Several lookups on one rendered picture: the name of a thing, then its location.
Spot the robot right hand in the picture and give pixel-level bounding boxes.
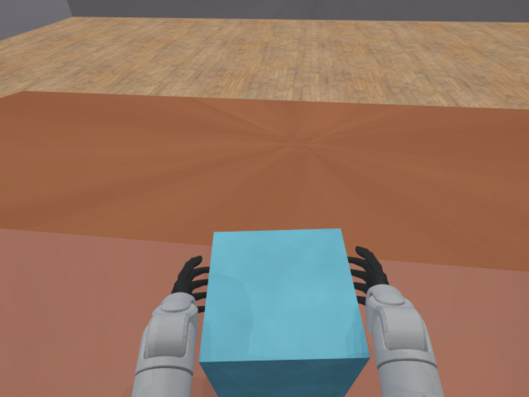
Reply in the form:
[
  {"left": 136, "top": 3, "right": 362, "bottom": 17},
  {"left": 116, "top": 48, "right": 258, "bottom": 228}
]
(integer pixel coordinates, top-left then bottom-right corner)
[{"left": 347, "top": 246, "right": 389, "bottom": 306}]

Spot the robot left forearm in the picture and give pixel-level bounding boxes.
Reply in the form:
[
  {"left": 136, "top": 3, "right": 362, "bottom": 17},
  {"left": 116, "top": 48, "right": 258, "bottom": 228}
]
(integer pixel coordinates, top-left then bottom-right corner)
[{"left": 131, "top": 292, "right": 198, "bottom": 397}]

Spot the robot left hand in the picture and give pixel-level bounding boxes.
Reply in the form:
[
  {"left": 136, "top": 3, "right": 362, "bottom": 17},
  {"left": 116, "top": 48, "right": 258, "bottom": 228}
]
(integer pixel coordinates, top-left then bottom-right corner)
[{"left": 171, "top": 256, "right": 210, "bottom": 313}]

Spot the robot right forearm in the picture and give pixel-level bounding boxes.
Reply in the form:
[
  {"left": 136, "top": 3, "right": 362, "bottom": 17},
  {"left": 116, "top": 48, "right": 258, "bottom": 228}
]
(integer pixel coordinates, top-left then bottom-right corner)
[{"left": 365, "top": 285, "right": 445, "bottom": 397}]

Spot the carton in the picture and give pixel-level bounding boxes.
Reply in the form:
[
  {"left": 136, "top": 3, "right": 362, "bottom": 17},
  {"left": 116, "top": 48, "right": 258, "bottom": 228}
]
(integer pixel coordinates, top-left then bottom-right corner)
[{"left": 199, "top": 228, "right": 370, "bottom": 397}]

